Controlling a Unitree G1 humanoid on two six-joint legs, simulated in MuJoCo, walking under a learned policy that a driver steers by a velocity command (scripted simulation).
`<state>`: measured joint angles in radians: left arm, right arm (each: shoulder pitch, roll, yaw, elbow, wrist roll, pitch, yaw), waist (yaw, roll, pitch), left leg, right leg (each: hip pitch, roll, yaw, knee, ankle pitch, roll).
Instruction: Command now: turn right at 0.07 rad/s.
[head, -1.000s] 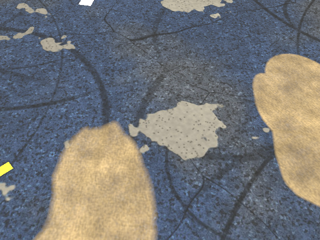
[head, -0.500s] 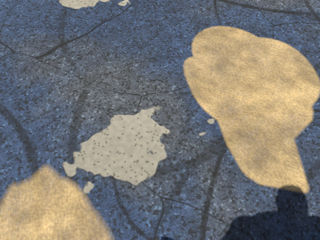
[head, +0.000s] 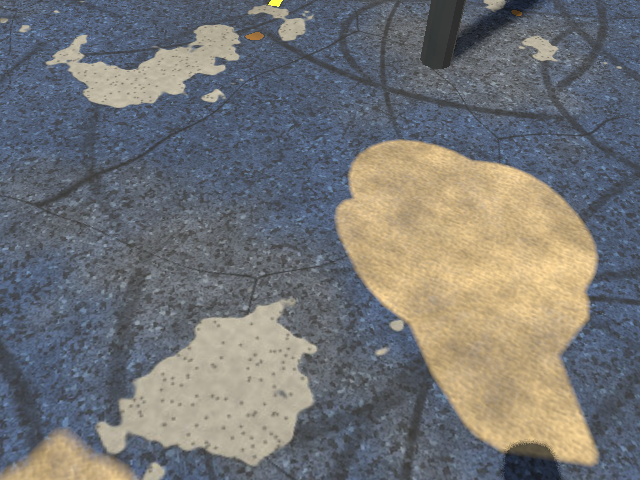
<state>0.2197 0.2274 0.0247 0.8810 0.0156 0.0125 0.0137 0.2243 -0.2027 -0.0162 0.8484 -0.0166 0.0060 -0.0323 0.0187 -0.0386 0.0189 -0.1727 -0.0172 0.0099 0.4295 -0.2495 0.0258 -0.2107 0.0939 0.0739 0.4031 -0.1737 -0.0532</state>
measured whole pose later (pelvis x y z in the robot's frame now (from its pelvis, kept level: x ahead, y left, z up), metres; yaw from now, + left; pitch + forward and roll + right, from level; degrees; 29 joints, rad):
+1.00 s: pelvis +0.27 -0.04 +0.00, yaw +0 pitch +1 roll -1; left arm 0.46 0.17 0.02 1.09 0.02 -0.10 0.00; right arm 0.05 -0.23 -0.03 0.90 -0.03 -0.03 0.04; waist 0.04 0.04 0.04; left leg -0.62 0.07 0.07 0.69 -0.07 0.04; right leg 0.12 0.08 -0.06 0.15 -0.28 -0.07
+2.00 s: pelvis +0.82 -0.03 +0.00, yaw +17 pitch +0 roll -1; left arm 0.37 0.21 0.05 0.97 0.02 -0.10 0.01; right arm 0.12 -0.25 -0.07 0.85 -0.03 0.00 0.05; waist 0.02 0.04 0.05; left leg -0.65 0.08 0.03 0.89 -0.08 0.05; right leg -0.04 0.00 -0.24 0.28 -0.24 -0.04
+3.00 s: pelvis +1.02 +0.03 +0.01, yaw +39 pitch +1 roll +1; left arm 0.39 0.23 0.05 0.88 0.01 -0.04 0.01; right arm 0.24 -0.28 -0.07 0.84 -0.04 0.00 0.04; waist 0.02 0.04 -0.03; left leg -0.51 -0.02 -0.03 0.88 -0.22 0.00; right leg -0.05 0.03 0.03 0.25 -0.22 -0.05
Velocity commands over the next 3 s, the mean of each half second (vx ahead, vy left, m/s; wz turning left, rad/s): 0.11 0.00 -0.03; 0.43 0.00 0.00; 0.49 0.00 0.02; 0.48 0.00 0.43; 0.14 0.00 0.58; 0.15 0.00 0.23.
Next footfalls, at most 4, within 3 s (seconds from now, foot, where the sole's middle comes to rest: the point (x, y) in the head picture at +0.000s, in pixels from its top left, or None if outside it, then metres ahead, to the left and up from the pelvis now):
0.62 right None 0.19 -0.12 -0.78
1.12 left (298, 475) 0.52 0.05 -0.78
1.66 right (377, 348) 0.83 -0.12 -0.78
2.16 left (280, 285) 1.01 0.12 -0.78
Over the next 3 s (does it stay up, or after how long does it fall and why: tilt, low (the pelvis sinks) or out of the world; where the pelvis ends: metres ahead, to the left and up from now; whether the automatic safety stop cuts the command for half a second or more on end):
stays up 1.02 0.03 0.01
